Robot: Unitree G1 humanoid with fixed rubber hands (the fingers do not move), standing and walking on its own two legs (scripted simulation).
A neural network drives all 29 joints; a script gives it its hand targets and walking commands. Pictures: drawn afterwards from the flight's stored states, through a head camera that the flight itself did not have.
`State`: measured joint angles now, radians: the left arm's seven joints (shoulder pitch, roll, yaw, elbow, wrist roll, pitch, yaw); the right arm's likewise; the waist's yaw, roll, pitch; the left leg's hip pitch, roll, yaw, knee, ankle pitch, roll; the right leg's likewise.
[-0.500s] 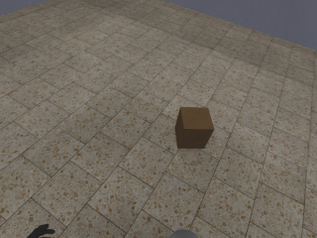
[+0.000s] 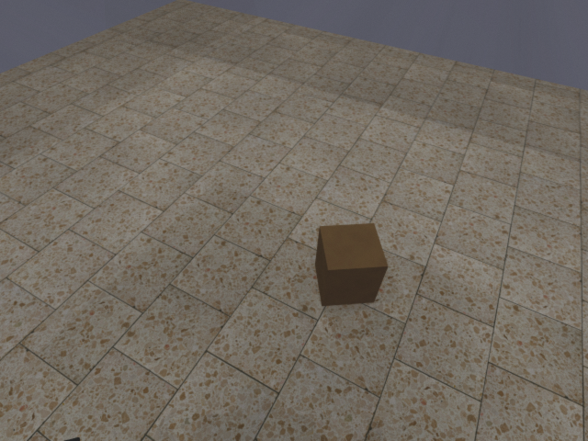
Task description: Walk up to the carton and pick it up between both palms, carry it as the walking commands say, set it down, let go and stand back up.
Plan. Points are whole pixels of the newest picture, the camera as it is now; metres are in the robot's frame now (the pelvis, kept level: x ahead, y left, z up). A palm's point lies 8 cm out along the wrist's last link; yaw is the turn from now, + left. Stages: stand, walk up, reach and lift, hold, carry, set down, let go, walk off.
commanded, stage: walk up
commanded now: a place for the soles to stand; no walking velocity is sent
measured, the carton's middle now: (347, 265) +0.85 -0.22 -0.65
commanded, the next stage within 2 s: none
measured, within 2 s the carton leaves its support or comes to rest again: neither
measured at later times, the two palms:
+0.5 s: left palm (65, 419) +0.19 +0.33 -0.11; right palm out of the picture +0.11 -0.32 -0.06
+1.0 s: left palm (109, 361) +0.27 +0.30 -0.11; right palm (535, 395) +0.22 -0.36 -0.08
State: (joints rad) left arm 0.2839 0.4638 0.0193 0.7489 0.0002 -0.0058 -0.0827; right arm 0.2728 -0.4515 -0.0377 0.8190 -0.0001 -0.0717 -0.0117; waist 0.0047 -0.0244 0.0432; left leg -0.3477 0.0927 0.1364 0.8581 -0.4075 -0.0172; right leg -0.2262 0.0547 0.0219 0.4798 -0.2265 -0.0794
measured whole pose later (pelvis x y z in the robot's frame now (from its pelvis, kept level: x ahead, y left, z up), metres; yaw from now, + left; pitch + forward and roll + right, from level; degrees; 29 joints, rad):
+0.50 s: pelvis +0.08 +0.03 +0.00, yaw -1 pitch +0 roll -2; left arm 0.25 0.47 0.02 0.73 0.00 0.02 -0.11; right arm 0.38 -0.45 -0.04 0.82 0.00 -0.10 -0.04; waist 0.00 -0.06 0.04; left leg -0.23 0.11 0.15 0.54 -0.30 0.01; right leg -0.53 0.02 0.05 0.88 -0.31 -0.01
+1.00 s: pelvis +0.17 -0.02 -0.01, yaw -3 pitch +1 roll -1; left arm 0.28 0.49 0.02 0.74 0.00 0.01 -0.09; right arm 0.31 -0.46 -0.04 0.82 0.00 -0.10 -0.03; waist 0.00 -0.04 0.05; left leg -0.31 0.06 0.12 0.62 -0.31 0.01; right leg -0.38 0.02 0.06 0.76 -0.35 -0.03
